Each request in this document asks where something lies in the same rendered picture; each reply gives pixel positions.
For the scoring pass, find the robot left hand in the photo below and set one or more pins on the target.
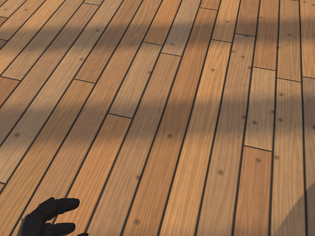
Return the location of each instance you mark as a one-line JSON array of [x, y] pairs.
[[34, 223]]

